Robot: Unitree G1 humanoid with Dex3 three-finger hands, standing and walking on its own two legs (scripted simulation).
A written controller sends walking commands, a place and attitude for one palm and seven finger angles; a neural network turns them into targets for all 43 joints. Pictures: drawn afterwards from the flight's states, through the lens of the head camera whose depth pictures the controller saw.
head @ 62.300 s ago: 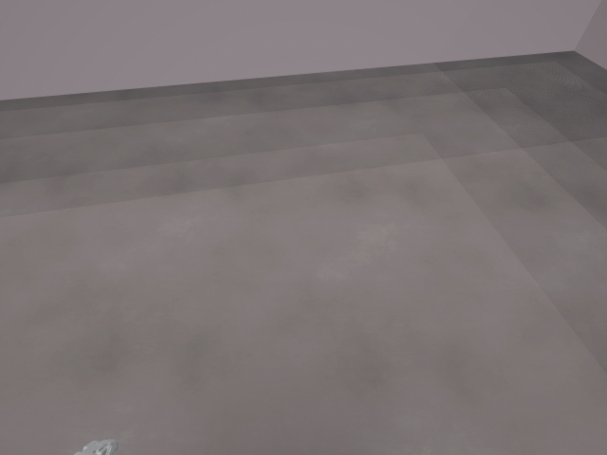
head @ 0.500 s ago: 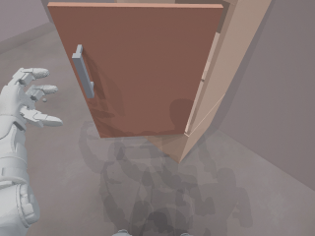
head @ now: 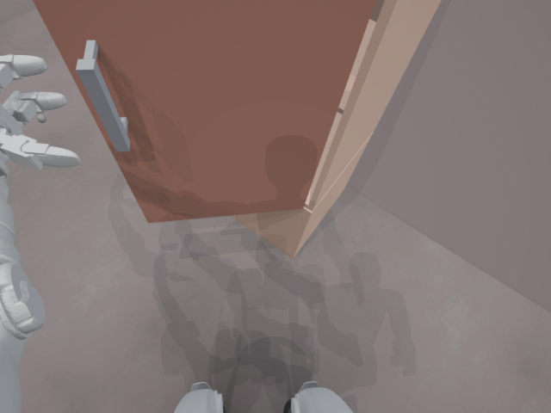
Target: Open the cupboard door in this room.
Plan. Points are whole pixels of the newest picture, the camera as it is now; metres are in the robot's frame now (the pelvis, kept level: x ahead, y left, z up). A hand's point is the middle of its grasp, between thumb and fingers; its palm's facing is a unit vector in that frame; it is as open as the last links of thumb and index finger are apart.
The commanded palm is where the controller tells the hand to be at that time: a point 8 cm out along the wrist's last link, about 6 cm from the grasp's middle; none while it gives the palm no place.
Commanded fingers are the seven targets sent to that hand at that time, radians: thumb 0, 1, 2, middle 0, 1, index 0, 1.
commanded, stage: move the hooked fingers beside the handle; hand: left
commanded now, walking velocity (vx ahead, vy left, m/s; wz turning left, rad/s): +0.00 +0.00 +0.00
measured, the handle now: (108, 101) +0.53 +0.20 +0.10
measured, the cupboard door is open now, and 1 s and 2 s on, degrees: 45 45 45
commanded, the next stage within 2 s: slide the fingers in behind the handle in 0.74 s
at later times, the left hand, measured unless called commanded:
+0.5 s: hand (49, 126) +0.48 +0.26 +0.11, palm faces +0.07 -1.00 -0.01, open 14.0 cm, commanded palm +0.45 +0.31 +0.10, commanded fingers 0.00 -0.50 0.30 -0.30 -1.20 -0.30 -1.20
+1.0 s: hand (60, 127) +0.47 +0.25 +0.12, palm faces +0.07 -1.00 -0.02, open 14.0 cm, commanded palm +0.45 +0.29 +0.10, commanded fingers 0.00 -0.50 0.30 -0.30 -1.20 -0.30 -1.20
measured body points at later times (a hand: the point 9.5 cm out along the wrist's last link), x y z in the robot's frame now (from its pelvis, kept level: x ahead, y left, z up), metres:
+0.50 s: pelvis +0.01 +0.00 +0.00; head +0.10 +0.02 +0.44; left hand +0.47 +0.32 +0.11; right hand +0.04 -0.27 -0.10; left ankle +0.02 +0.10 -0.69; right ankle +0.00 -0.13 -0.69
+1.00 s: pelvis +0.00 -0.02 +0.00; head +0.09 +0.00 +0.44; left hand +0.46 +0.30 +0.12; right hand +0.01 -0.29 -0.11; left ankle +0.02 +0.10 -0.69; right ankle +0.00 -0.13 -0.69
